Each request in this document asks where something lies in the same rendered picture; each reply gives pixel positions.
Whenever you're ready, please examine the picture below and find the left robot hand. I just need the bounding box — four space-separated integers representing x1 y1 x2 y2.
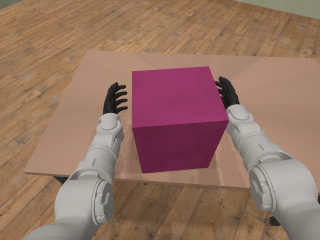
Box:
103 82 128 115

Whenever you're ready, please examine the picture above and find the robot left upper arm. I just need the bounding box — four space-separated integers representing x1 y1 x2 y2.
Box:
22 178 115 240

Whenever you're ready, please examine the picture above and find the robot left forearm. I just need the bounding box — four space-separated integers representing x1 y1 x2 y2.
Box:
54 113 124 218

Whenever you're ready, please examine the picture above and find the carton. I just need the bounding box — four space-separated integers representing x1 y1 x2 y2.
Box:
132 66 229 174

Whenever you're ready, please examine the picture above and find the robot right forearm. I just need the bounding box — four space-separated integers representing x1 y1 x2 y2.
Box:
225 104 318 199

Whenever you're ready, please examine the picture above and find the right robot hand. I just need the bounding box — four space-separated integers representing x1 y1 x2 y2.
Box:
215 76 240 110

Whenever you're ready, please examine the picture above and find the robot right upper arm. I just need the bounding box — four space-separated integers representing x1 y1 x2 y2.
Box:
249 159 320 240

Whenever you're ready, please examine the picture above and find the table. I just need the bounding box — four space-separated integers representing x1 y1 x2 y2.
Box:
23 50 320 226

